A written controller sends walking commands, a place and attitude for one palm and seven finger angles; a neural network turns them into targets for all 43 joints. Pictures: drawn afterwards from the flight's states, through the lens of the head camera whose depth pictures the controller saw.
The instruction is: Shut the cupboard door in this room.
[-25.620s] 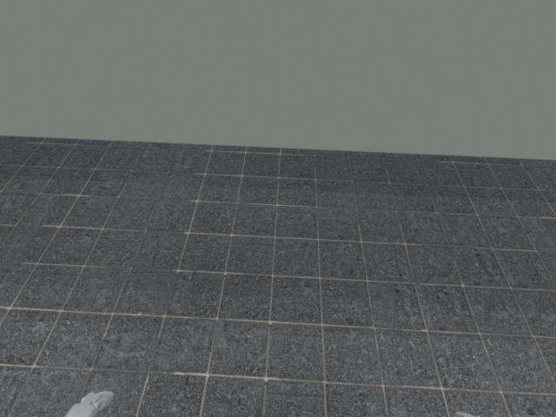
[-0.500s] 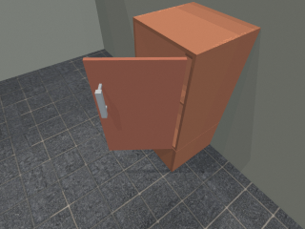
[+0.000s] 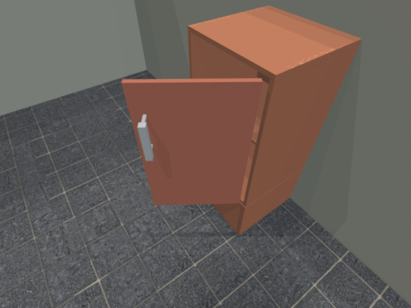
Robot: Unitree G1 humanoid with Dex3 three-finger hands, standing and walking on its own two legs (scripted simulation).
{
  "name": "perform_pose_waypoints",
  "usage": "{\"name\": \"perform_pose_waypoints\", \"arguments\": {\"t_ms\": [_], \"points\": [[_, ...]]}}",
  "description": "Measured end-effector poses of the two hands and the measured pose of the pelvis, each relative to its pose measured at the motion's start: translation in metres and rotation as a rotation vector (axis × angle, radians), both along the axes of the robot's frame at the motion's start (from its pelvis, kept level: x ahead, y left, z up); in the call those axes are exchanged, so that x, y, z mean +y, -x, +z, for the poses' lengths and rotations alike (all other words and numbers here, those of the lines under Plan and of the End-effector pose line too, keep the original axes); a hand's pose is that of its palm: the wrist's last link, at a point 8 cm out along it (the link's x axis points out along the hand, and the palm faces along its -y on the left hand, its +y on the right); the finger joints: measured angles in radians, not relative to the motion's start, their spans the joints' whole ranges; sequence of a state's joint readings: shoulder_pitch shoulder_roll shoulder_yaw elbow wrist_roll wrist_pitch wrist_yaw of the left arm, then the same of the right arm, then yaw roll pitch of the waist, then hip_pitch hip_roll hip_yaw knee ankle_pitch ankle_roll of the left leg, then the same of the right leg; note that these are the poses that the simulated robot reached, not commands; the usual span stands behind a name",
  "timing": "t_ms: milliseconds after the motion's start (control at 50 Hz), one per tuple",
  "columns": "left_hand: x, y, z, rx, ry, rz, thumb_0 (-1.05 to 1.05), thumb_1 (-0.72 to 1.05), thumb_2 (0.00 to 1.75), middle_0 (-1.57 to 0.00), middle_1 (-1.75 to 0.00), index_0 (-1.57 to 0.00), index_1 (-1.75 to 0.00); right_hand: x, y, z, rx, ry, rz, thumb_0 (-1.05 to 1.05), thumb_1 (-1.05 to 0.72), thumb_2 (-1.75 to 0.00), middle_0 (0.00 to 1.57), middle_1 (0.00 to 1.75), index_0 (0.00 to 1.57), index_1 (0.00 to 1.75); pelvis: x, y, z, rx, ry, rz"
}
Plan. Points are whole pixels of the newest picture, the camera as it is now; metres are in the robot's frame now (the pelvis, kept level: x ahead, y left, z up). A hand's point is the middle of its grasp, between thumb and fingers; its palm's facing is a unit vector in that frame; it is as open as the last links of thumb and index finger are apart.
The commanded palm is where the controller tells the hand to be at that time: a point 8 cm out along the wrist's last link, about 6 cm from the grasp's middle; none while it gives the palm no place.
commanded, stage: look again from close up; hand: left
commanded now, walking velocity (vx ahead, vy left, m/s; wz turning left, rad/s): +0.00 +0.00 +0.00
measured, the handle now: (147, 137) +0.58 +0.21 -0.03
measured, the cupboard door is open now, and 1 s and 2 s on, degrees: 56 56 56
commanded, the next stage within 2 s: shuffle to correct the standing spot in 0.22 s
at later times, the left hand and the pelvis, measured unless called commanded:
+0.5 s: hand out of the picture +0.02 +0.18 -0.18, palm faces +0.01 -0.99 -0.17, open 7.4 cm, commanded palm none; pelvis +0.03 +0.01 +0.00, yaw +0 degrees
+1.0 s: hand out of the picture +0.10 +0.20 -0.18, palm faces +0.09 -0.99 -0.13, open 7.4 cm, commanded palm none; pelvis +0.13 +0.03 +0.01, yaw +2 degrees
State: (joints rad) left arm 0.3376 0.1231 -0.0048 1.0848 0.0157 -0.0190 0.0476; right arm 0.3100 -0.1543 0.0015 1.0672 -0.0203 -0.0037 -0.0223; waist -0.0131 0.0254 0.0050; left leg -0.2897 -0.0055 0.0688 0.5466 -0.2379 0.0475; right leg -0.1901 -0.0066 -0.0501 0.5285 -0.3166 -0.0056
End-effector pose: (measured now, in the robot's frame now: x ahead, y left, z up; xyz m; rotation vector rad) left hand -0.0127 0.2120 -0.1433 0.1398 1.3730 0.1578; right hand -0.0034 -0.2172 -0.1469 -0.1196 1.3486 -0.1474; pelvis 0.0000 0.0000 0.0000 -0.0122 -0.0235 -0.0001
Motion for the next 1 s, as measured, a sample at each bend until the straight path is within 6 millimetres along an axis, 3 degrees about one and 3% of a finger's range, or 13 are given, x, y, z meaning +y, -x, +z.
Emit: {"name": "perform_pose_waypoints", "arguments": {"t_ms": [120,240,460,620,700,820,880,1000], "points": [[0.014,-0.023,0.002,-0.036,-0.010,-0.018,0.00,0.91,0.90,-0.20,-0.30,-0.20,-0.30,0.001,-0.012,0.006,-0.011,0.019,0.006,0.02,-0.94,-0.90,0.20,0.30,0.20,0.30,0.005,-0.006,0.002,0.013,-0.007,-0.008],[0.017,-0.034,0.000,-0.033,0.003,-0.028,0.00,0.91,0.90,-0.20,-0.30,-0.20,-0.30,0.002,-0.020,0.011,-0.008,0.036,0.008,0.02,-0.93,-0.90,0.20,0.30,0.20,0.30,0.009,-0.013,0.003,0.020,-0.008,-0.015],[0.017,-0.035,-0.006,0.008,0.027,-0.025,0.00,0.91,0.90,-0.20,-0.30,-0.20,-0.30,0.004,-0.034,0.012,-0.003,0.040,0.008,0.01,-0.92,-0.90,0.20,0.30,0.20,0.30,0.012,-0.025,0.002,0.021,-0.014,-0.009],[0.012,-0.028,-0.004,0.050,0.014,0.027,0.00,0.91,0.90,-0.20,-0.30,-0.20,-0.30,-0.001,-0.050,0.003,0.043,0.016,0.027,0.01,-0.92,-0.90,0.20,0.30,0.20,0.30,0.004,-0.047,-0.003,0.049,-0.008,0.023],[0.009,-0.019,-0.007,0.080,0.017,0.085,0.00,0.91,0.90,-0.20,-0.30,-0.20,-0.30,-0.003,-0.077,0.003,0.058,0.030,0.070,0.01,-0.92,-0.90,0.20,0.30,0.20,0.30,0.005,-0.065,-0.006,0.053,0.007,0.049],[0.010,0.000,-0.018,0.226,0.069,0.121,0.00,0.90,0.90,-0.20,-0.30,-0.20,-0.30,0.006,-0.154,0.008,-0.072,0.079,0.110,0.02,-0.92,-0.90,0.20,0.30,0.20,0.30,0.022,-0.097,-0.014,0.036,0.004,0.047],[0.018,-0.017,-0.018,0.255,0.080,0.101,0.00,0.91,0.90,-0.20,-0.30,-0.20,-0.30,0.014,-0.175,0.015,-0.139,0.090,0.090,0.01,-0.92,-0.90,0.20,0.30,0.20,0.30,0.029,-0.111,-0.011,0.022,0.008,0.031],[0.035,-0.106,-0.009,0.077,0.065,0.077,0.01,0.91,0.90,-0.20,-0.30,-0.20,-0.30,0.019,-0.172,0.033,-0.081,0.102,0.076,0.00,-0.94,-0.90,0.20,0.30,0.20,0.30,0.031,-0.132,0.008,0.023,0.022,0.040]]}}
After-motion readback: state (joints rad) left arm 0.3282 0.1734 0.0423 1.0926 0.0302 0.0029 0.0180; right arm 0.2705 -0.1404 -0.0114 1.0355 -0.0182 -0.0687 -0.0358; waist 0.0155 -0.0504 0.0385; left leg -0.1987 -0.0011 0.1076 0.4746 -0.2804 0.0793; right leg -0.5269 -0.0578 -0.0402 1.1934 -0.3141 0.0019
